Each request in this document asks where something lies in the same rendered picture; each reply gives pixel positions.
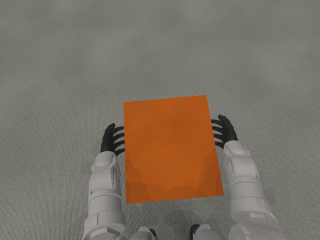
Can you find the right robot hand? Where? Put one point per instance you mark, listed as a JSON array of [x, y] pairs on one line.
[[227, 130]]

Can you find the robot right shin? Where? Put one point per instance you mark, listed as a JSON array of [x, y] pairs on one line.
[[204, 226]]

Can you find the right robot forearm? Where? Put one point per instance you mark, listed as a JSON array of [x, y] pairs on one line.
[[248, 202]]

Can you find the carton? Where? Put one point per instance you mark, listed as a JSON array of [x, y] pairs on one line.
[[170, 150]]

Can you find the right robot upper arm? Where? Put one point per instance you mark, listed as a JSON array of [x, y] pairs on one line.
[[250, 231]]

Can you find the robot right thigh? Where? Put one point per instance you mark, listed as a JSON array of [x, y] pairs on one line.
[[206, 234]]

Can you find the left robot hand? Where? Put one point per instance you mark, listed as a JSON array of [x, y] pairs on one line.
[[108, 139]]

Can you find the left robot forearm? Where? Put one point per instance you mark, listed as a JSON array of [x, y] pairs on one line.
[[105, 217]]

